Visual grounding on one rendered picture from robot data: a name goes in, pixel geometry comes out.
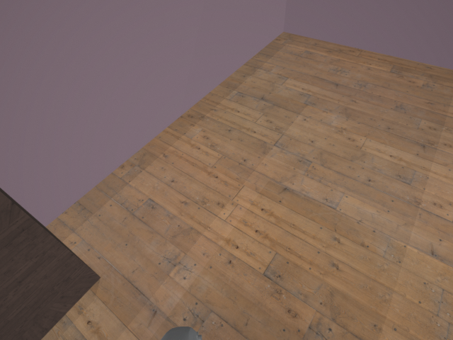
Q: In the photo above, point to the cabinet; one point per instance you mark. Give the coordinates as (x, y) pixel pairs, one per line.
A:
(41, 279)

